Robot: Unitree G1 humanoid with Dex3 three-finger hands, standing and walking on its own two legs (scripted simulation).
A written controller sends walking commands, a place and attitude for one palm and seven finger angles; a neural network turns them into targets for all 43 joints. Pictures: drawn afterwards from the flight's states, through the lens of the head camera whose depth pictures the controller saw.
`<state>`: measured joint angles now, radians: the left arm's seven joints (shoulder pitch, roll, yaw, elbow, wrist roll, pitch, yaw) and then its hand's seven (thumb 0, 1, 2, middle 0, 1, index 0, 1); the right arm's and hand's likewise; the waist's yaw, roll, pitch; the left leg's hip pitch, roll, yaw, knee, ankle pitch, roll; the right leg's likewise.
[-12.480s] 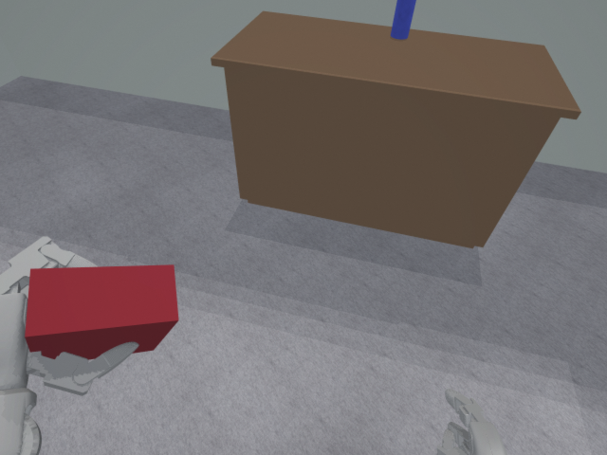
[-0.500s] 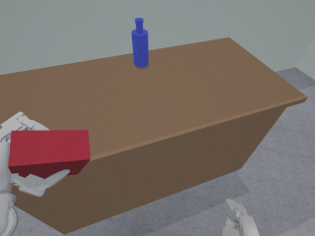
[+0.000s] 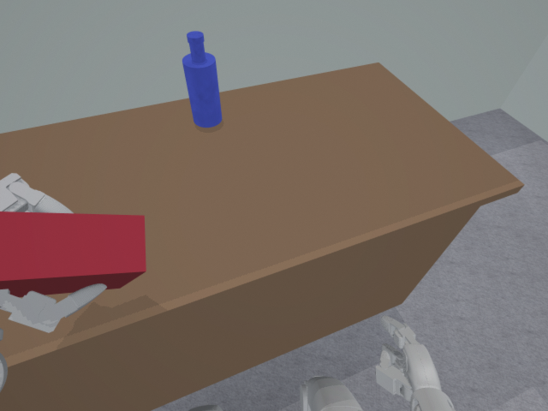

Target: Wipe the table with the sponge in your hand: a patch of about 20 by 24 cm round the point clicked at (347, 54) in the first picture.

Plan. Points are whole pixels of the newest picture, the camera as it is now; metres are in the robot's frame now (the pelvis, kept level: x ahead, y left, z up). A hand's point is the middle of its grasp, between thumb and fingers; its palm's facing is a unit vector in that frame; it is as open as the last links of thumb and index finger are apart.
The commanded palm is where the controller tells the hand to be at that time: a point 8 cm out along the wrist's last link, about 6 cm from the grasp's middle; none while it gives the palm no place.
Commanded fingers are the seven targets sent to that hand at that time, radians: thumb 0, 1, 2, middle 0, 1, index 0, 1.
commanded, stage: shuffle to correct the standing spot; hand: left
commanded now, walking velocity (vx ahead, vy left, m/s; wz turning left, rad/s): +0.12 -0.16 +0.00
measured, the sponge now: (91, 257) +0.24 +0.21 +0.17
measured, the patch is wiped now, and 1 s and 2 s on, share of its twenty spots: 0.00 0.00 0.00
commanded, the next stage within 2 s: come to a stop and stand still in 0.16 s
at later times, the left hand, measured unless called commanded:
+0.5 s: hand (153, 222) +0.27 +0.14 +0.20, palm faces +0.34 -0.83 -0.45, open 10.0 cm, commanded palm +0.21 +0.19 +0.19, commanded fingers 0.00 0.10 1.30 -1.20 -1.60 -1.20 -1.60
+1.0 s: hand (39, 197) +0.27 +0.24 +0.23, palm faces +0.52 -0.75 -0.41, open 10.0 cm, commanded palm +0.18 +0.23 +0.19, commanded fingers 0.00 0.10 1.30 -1.20 -1.60 -1.20 -1.60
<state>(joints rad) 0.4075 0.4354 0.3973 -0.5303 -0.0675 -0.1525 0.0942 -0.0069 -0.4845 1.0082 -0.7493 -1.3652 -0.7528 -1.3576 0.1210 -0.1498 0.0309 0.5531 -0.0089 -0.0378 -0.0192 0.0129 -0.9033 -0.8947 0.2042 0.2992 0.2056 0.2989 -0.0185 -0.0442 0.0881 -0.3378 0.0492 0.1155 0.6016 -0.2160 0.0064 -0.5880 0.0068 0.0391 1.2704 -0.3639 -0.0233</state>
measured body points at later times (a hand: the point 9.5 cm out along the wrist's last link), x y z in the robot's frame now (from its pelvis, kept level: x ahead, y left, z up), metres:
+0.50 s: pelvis +0.05 -0.09 +0.01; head +0.06 -0.07 +0.46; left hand +0.24 +0.18 +0.22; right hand +0.22 -0.33 -0.06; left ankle +0.06 +0.02 -0.72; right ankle +0.08 -0.19 -0.72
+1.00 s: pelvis +0.02 -0.05 +0.01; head +0.05 -0.02 +0.45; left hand +0.24 +0.28 +0.25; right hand +0.20 -0.27 -0.06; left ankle +0.05 +0.06 -0.72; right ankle +0.08 -0.18 -0.72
